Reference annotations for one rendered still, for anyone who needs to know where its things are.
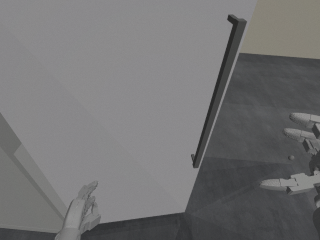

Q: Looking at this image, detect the fridge door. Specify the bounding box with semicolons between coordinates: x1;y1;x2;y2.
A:
0;0;258;224

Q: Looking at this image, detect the handle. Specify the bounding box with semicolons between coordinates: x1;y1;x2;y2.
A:
191;14;247;169

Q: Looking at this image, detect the robot left hand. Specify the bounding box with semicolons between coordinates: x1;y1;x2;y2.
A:
62;180;101;234

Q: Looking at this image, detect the robot left forearm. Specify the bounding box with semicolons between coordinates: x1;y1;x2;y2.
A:
54;227;81;240

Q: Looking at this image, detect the robot right hand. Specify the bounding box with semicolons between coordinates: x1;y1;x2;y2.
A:
259;112;320;195

